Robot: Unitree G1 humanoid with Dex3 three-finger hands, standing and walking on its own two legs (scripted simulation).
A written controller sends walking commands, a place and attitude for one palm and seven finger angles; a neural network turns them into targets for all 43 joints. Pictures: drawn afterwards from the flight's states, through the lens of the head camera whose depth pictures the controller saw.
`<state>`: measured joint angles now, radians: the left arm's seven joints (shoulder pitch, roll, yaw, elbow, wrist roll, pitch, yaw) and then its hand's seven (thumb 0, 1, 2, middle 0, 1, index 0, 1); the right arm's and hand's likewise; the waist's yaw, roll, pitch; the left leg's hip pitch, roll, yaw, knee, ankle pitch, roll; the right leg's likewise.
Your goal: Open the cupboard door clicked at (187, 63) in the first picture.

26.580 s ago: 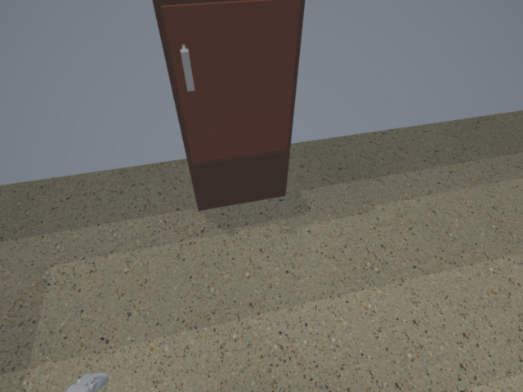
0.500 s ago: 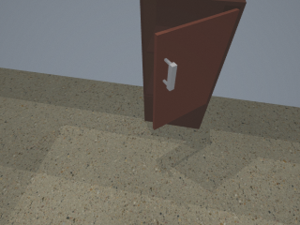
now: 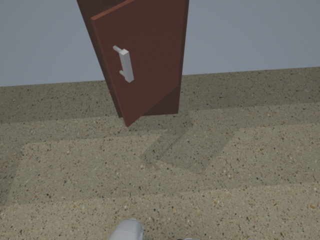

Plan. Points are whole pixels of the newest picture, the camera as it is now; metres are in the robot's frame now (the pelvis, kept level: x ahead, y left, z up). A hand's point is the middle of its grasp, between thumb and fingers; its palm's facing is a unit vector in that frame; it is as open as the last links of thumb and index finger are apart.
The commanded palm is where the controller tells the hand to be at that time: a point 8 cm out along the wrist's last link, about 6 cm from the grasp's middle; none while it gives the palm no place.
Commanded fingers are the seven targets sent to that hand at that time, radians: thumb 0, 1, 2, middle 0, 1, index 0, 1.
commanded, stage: walk to a spot facing it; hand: left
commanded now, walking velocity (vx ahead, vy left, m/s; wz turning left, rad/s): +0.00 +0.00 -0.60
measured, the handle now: (123, 64) +0.66 +0.19 -0.01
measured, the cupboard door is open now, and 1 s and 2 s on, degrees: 42 42 42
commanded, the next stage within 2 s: none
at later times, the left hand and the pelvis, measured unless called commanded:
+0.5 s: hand (89, 215) +0.18 +0.23 -0.16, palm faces -0.26 -0.94 -0.24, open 7.3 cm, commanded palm none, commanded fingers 0.00 0.90 0.90 -0.20 -0.30 -0.20 -0.30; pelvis +0.02 +0.04 +0.00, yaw -17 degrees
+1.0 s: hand (118, 194) +0.24 +0.16 -0.18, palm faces -0.56 -0.81 -0.18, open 7.3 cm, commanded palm none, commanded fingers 0.00 0.90 0.90 -0.20 -0.30 -0.20 -0.30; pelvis +0.05 +0.05 +0.00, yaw -36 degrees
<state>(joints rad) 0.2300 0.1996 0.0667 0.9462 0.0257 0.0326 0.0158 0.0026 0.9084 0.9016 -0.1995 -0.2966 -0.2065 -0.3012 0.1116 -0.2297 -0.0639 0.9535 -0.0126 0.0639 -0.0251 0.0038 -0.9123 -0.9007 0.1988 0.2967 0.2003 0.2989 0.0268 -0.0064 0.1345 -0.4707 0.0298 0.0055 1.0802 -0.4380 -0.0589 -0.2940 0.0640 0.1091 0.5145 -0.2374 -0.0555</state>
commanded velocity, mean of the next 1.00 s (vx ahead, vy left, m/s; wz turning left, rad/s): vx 0.00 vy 0.00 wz -0.60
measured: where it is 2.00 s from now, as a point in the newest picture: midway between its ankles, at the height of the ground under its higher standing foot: (195, 236)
